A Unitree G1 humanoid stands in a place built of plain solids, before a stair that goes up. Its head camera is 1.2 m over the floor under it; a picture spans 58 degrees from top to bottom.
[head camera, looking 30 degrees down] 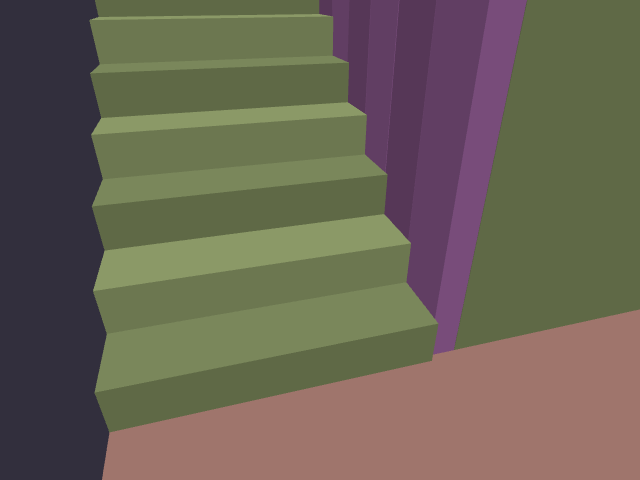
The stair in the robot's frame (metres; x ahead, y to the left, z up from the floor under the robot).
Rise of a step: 0.18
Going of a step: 0.26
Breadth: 1.12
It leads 16 degrees to the left of straight ahead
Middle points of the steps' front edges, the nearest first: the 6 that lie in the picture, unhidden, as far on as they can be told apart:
1.02 0.12 0.18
1.27 0.19 0.36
1.52 0.26 0.54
1.77 0.33 0.72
2.02 0.40 0.91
2.27 0.47 1.09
